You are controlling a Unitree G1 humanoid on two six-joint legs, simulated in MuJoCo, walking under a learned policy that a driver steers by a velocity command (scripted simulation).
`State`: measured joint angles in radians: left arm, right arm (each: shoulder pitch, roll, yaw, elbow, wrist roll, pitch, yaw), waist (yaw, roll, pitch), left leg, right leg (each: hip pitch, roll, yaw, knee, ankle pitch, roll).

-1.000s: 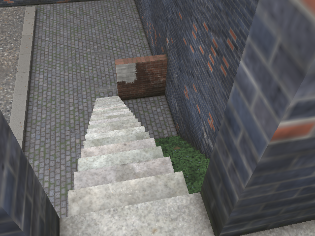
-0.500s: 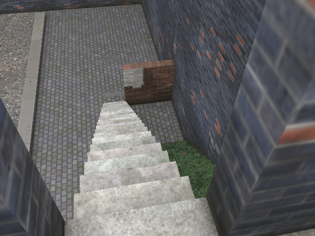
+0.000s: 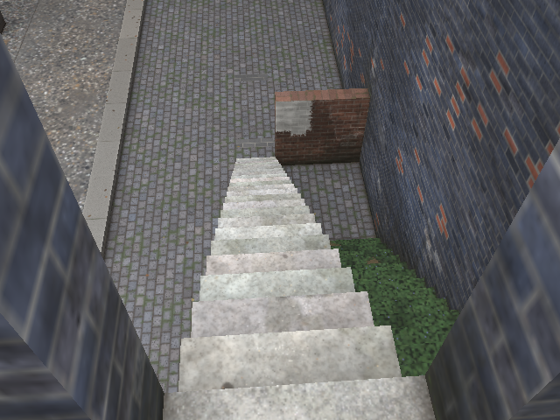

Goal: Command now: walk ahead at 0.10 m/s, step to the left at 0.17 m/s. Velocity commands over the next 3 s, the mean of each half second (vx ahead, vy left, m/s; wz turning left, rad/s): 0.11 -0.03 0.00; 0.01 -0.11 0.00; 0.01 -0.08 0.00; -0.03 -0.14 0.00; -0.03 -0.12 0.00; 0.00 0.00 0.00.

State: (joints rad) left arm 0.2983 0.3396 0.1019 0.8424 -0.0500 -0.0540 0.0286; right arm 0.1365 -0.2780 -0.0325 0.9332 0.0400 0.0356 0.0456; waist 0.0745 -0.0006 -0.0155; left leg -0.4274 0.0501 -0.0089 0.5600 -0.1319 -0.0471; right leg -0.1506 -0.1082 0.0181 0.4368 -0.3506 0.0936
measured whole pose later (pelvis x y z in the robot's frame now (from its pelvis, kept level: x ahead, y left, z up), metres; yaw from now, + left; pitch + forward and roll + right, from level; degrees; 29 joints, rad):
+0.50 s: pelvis +0.01 -0.01 +0.00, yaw +0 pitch +1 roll -2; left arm 0.18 0.22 0.04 0.90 0.00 0.09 -0.06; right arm 0.38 -0.23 -0.10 0.94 0.03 -0.01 -0.06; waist -0.03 0.01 -0.02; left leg -0.32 0.09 -0.02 0.53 -0.23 -0.03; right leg -0.41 0.03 0.02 0.81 -0.41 -0.04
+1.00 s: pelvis +0.00 -0.12 +0.00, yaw +0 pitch +8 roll +0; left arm 0.23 0.23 0.03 0.80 -0.03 -0.03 -0.04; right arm 0.14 -0.23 -0.02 0.85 -0.01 -0.06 -0.01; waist -0.02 0.02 -0.09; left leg -0.41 0.05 -0.02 0.64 -0.35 -0.10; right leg -0.38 0.15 -0.03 0.46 -0.22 -0.14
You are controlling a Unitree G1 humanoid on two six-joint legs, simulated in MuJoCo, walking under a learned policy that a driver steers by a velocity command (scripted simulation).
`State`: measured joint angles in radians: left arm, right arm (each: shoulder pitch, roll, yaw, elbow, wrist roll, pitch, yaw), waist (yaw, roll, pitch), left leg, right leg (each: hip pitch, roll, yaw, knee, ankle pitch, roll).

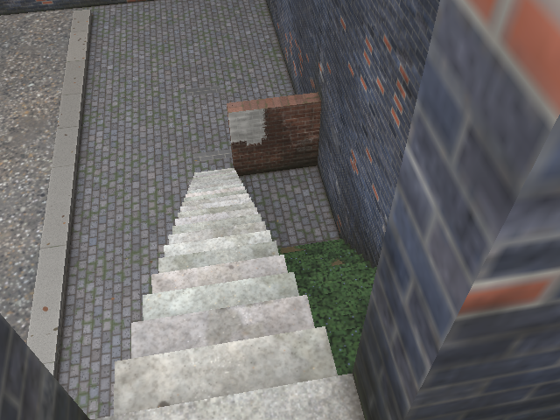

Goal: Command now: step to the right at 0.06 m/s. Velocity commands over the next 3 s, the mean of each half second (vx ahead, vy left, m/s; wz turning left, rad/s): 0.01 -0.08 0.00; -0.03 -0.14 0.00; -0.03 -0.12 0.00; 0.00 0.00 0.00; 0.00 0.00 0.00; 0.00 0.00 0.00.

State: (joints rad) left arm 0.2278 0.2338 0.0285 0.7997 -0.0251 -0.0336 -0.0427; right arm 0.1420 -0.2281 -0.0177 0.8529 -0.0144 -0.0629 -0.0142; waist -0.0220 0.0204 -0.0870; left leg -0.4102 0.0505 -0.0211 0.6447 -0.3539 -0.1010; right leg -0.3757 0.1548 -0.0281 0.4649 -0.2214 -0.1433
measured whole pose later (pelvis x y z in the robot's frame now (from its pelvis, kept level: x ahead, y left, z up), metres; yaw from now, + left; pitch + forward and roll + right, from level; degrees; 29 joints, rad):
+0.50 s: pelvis -0.01 +0.00 +0.00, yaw -2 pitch +3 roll +2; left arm 0.18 0.33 0.06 0.72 0.01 -0.01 -0.04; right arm 0.11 -0.27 -0.01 0.85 -0.01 -0.13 -0.02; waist -0.03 -0.02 -0.04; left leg -0.28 0.03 0.03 0.54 -0.32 0.00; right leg -0.36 0.12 0.03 0.60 -0.27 -0.11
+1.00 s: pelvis -0.04 -0.11 +0.02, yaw -1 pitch +4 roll +1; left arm 0.20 0.30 0.04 0.74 0.02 -0.01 -0.02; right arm 0.16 -0.31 -0.05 0.79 -0.05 -0.11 -0.01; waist -0.05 0.00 -0.03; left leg -0.41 -0.01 0.09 1.01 -0.46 -0.01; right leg -0.24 0.05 0.01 0.34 -0.16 -0.10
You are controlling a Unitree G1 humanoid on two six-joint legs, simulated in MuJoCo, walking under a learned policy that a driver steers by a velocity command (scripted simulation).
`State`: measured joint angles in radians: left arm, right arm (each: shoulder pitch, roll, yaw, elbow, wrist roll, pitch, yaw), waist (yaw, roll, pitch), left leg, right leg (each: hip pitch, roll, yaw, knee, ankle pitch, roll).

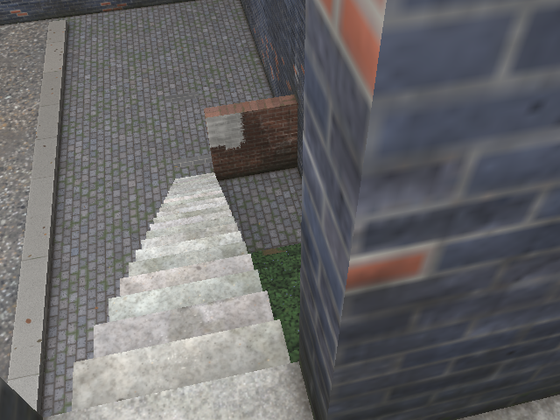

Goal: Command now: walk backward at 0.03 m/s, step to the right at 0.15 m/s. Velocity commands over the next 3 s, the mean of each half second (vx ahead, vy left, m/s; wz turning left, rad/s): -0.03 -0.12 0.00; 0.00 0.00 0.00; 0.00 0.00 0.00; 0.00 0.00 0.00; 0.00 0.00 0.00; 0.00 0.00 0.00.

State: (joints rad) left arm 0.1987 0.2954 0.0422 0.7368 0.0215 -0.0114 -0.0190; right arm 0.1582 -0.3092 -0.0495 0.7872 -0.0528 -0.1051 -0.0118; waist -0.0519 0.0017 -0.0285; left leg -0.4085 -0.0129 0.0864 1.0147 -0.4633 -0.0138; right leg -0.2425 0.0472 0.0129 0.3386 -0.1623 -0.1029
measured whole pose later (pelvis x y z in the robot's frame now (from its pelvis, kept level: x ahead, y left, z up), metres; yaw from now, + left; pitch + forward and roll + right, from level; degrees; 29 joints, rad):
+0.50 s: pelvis -0.06 -0.06 -0.01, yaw +0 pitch -1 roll +0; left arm 0.21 0.27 0.02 0.81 0.02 0.04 0.01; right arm 0.18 -0.33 -0.08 0.87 -0.01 0.05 -0.04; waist -0.02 0.02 0.06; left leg -0.23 0.09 0.03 0.58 -0.39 -0.06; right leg -0.23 0.03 0.03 0.50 -0.23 -0.01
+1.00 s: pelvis -0.09 -0.05 -0.01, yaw +0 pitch -3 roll +0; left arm 0.14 0.28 0.00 1.02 0.01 -0.04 0.04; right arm 0.25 -0.28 -0.04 1.01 0.00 0.00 -0.02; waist 0.00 -0.01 0.04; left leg -0.15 0.01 -0.03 0.47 -0.28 -0.03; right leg -0.24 0.00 0.04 0.48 -0.19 0.01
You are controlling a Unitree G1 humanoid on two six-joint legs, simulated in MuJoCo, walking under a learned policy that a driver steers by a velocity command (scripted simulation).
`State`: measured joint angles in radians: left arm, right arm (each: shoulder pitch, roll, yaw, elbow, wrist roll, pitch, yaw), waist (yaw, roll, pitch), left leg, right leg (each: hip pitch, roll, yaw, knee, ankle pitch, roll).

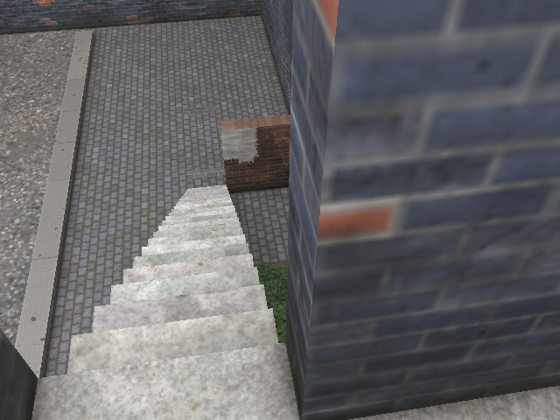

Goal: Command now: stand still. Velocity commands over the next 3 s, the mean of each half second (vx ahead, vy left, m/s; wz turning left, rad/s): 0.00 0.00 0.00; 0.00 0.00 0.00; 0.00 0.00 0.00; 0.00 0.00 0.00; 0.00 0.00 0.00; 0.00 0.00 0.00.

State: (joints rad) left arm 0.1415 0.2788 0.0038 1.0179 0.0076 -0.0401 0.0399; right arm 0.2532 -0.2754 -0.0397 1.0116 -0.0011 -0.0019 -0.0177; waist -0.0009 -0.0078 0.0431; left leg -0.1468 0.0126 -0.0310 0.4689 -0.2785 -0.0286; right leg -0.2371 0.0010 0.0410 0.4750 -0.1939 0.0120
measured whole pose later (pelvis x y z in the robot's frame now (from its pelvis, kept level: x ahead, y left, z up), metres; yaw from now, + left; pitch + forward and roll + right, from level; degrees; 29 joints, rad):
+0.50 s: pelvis +0.00 +0.01 +0.00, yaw -1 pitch -2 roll +0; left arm 0.15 0.27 -0.03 1.13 0.00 -0.05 0.04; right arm 0.27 -0.27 -0.01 1.01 0.00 0.00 -0.02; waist 0.00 0.00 0.04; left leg -0.16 -0.01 -0.02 0.48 -0.29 -0.01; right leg -0.25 -0.02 0.06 0.50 -0.21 0.03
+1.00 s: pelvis +0.01 +0.01 +0.00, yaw -1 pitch -1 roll +0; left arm 0.17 0.25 -0.03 1.14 0.00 -0.05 0.04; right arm 0.32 -0.25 0.00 1.02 0.00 -0.01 -0.03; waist 0.00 0.01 0.03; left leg -0.17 0.00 -0.01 0.50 -0.31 -0.01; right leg -0.27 -0.01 0.06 0.51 -0.22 0.03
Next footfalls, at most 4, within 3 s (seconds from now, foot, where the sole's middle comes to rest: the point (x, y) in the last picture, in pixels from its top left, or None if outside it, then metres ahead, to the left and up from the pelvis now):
none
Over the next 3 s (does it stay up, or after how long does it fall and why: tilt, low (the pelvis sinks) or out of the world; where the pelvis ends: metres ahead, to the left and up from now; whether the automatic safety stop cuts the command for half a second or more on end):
stays up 0.02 0.01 0.00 its command is cut before an obstacle from the start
